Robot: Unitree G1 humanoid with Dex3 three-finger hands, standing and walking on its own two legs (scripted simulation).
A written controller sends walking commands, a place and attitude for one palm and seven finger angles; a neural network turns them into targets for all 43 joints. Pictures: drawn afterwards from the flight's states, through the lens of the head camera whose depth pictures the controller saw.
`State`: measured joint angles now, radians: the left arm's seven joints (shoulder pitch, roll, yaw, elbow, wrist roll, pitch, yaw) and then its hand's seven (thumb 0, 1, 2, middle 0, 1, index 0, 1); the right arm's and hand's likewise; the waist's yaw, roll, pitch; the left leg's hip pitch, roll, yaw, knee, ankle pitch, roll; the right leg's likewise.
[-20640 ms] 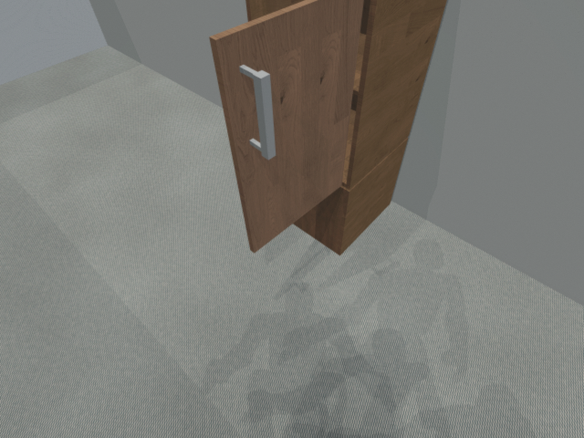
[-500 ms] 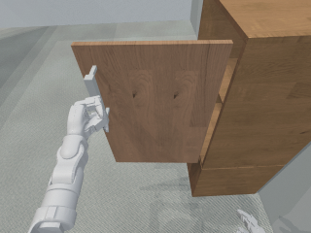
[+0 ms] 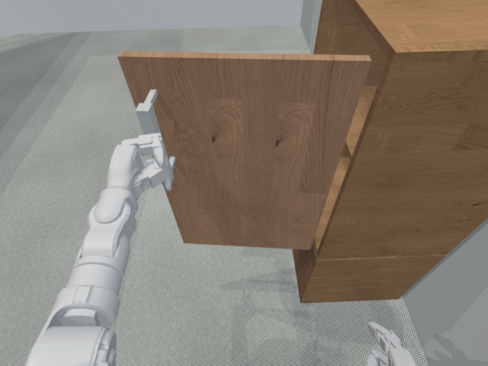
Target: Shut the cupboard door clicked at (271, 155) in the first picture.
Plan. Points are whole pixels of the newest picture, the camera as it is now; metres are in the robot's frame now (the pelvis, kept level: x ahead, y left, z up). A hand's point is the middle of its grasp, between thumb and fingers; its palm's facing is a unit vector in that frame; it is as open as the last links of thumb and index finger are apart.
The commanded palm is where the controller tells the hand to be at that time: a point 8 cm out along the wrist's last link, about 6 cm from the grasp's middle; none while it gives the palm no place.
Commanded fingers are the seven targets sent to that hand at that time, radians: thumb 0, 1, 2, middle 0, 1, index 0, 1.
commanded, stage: push the door shut along its arc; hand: left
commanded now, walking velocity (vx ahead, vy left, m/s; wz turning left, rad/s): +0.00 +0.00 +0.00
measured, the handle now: (160, 140) +0.48 +0.17 +0.11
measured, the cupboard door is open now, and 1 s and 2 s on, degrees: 84 66 55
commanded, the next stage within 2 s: pull the fist back off the door in 1.60 s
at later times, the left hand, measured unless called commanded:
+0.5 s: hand (177, 143) +0.46 +0.14 +0.12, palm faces -0.16 -0.99 -0.03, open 3.3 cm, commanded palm +0.45 +0.18 +0.12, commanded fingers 0.00 0.90 0.90 -1.30 -1.50 -1.30 -1.50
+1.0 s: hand (194, 125) +0.51 +0.11 +0.12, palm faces -0.29 -0.96 -0.03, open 3.1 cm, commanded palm +0.52 +0.15 +0.12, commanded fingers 0.00 0.90 0.90 -1.30 -1.50 -1.30 -1.50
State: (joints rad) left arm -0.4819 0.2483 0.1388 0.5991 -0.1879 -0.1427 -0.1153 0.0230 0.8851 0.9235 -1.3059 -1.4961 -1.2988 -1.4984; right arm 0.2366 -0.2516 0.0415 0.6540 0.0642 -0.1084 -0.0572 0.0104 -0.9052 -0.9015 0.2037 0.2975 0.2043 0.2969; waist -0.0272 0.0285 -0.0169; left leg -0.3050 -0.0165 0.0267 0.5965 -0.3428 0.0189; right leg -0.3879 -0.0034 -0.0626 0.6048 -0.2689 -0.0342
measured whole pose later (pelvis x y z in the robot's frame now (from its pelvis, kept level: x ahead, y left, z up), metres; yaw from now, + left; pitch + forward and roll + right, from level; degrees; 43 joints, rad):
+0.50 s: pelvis -0.01 +0.01 -0.01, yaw +0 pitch +8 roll +0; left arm -0.87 0.36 0.20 1.10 -0.18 -0.28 -0.27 0.02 0.95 0.98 -1.31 -1.50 -1.30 -1.50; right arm 0.36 -0.29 0.03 0.72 0.04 -0.11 -0.05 0.01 -0.91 -0.90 0.20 0.30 0.20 0.30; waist -0.11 0.02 -0.03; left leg -0.47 -0.03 0.03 0.68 -0.35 0.03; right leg -0.55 -0.02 -0.06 0.67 -0.27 -0.02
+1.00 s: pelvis +0.00 +0.02 -0.02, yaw +0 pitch +14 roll -1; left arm -1.09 0.43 0.18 1.24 -0.16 -0.25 -0.36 0.02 0.91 0.90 -1.30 -1.50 -1.29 -1.50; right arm 0.41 -0.29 0.03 0.72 0.01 -0.10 -0.04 0.01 -0.91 -0.90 0.20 0.30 0.21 0.30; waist -0.18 0.03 -0.04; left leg -0.60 -0.03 0.02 0.74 -0.38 0.04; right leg -0.66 -0.02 -0.07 0.70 -0.28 -0.02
